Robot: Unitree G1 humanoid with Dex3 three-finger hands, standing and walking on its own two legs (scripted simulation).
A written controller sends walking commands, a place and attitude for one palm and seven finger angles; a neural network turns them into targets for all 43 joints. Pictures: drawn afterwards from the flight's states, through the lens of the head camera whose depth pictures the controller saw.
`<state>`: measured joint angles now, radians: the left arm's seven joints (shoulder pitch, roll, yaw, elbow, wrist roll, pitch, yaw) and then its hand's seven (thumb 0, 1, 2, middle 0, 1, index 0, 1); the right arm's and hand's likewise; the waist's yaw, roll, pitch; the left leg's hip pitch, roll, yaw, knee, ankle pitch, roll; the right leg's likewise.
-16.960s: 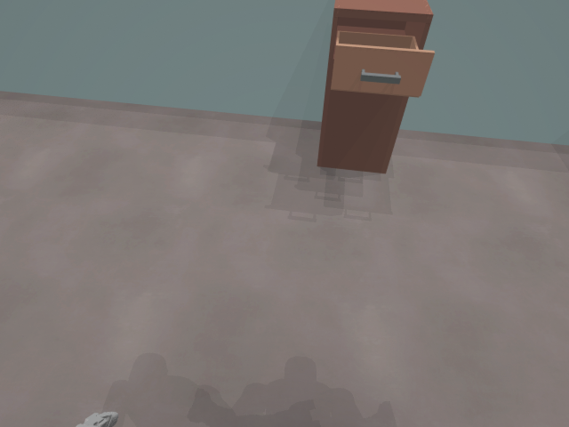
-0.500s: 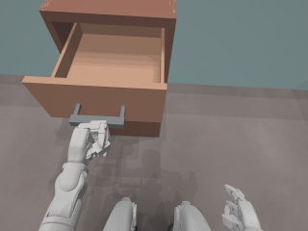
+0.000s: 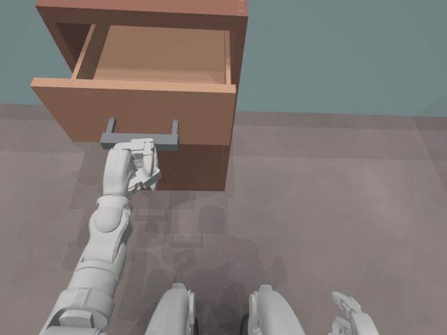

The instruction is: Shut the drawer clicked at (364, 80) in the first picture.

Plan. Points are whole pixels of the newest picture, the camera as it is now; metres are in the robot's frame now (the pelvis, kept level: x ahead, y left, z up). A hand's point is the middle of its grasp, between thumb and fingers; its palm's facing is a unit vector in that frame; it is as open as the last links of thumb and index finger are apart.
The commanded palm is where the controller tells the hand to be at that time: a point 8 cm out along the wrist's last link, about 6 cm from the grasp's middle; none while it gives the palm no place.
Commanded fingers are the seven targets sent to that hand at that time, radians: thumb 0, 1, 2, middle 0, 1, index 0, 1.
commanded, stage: push the drawer shut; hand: left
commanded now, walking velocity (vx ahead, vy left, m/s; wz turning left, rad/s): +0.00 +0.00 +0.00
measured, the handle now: (142, 132) +0.47 +0.16 +0.03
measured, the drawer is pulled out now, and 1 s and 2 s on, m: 0.16 0.04 0.00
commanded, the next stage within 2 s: pull the fist back off the drawer in 1.60 s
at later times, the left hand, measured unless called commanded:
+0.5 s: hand (162, 138) +0.46 +0.12 +0.03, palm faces +0.00 -1.00 -0.05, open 2.9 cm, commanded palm +0.44 +0.17 +0.04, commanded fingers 0.00 0.90 0.90 -1.40 -1.60 -1.40 -1.60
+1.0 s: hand (164, 113) +0.52 +0.12 +0.03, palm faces +0.00 -1.00 -0.04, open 3.0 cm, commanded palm +0.51 +0.17 +0.04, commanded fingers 0.00 0.90 0.90 -1.40 -1.60 -1.40 -1.60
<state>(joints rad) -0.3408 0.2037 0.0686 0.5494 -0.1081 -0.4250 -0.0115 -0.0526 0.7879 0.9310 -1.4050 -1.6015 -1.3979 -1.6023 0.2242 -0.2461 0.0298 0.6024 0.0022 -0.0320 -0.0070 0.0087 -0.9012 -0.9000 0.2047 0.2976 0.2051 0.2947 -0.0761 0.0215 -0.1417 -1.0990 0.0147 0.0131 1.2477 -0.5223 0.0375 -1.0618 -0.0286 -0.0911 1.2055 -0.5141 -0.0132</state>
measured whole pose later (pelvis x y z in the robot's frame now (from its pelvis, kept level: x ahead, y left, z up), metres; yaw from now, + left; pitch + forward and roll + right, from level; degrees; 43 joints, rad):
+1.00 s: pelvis +0.00 -0.01 -0.01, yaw -2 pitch +27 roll -3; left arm -0.88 0.39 0.33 1.13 -0.04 -0.49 -0.08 -0.01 0.80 0.93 -1.40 -1.60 -1.40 -1.60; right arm 0.31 -0.25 0.04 0.64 -0.03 0.03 0.02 0.00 -0.90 -0.90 0.20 0.30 0.20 0.29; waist -0.19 0.03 -0.13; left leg -1.23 0.04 0.01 1.28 -0.52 0.03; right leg -1.19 0.00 -0.09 1.23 -0.50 -0.03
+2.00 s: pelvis -0.03 +0.00 -0.03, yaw -2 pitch +30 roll -6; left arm -1.18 0.54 0.31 1.31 0.04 -0.41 -0.03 -0.03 0.67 0.98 -1.40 -1.60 -1.40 -1.60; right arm 0.36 -0.26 0.09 0.65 -0.07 0.01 0.04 0.00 -0.90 -0.90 0.21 0.30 0.21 0.29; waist -0.27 0.04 -0.12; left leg -1.40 0.04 -0.03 1.35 -0.49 0.04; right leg -1.33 0.00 -0.13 1.26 -0.46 -0.02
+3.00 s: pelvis +0.05 +0.00 +0.06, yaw +0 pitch +13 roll -2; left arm -0.13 0.25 0.15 0.32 -0.20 -0.29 -0.13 0.01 0.90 0.90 -1.41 -1.60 -1.40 -1.60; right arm 0.24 -0.25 0.02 0.52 0.05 0.02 0.00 0.01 -0.90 -0.90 0.20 0.30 0.20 0.29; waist -0.04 0.04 -0.13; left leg -0.68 0.02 0.02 0.92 -0.47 0.03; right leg -0.64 0.01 -0.07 0.85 -0.44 -0.01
